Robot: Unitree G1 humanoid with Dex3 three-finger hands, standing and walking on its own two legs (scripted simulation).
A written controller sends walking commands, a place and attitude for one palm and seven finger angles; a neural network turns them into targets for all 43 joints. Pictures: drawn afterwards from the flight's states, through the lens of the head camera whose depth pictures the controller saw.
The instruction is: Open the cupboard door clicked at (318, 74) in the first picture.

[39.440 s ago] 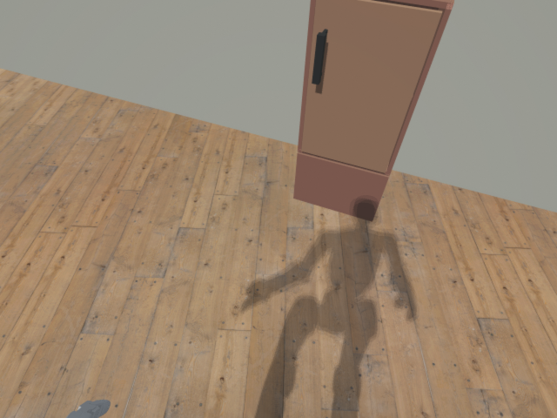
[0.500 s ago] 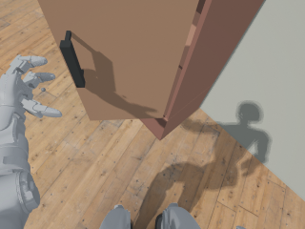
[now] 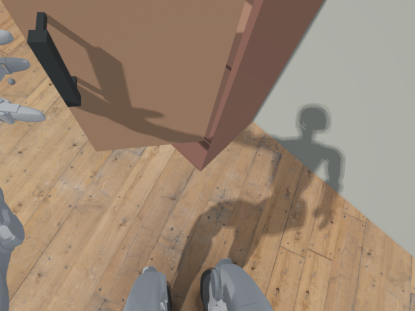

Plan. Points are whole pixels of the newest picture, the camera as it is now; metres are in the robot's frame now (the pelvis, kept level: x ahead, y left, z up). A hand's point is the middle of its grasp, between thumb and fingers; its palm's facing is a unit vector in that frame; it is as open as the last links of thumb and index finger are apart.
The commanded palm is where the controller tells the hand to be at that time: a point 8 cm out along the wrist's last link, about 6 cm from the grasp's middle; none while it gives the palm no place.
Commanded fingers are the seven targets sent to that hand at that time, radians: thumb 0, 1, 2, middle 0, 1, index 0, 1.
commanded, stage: move the hooked fingers beside the handle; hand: left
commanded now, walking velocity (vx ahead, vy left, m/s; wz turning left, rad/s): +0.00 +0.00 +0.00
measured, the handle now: (59, 64) +0.54 +0.23 +0.06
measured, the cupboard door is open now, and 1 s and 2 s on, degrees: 53 53 52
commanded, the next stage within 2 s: slide the fingers in behind the handle in 0.70 s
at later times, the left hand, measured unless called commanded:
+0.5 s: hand (8, 88) +0.49 +0.30 +0.06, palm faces +0.08 -1.00 +0.00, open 14.0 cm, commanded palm +0.47 +0.32 +0.06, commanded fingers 0.00 -0.50 0.30 -0.30 -1.20 -0.30 -1.20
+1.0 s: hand (21, 92) +0.48 +0.27 +0.07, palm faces +0.08 -1.00 +0.00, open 14.0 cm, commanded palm +0.46 +0.30 +0.06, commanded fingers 0.00 -0.50 0.30 -0.30 -1.20 -0.30 -1.20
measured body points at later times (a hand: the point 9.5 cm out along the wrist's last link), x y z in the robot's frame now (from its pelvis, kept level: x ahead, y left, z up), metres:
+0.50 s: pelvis +0.01 +0.01 +0.01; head +0.16 +0.06 +0.43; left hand +0.48 +0.35 +0.06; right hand +0.03 -0.26 -0.09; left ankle +0.00 +0.07 -0.66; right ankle +0.03 -0.11 -0.66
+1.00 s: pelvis +0.00 +0.00 +0.01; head +0.14 +0.04 +0.43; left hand +0.47 +0.33 +0.07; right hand +0.02 -0.27 -0.09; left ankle +0.00 +0.07 -0.66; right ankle +0.03 -0.11 -0.66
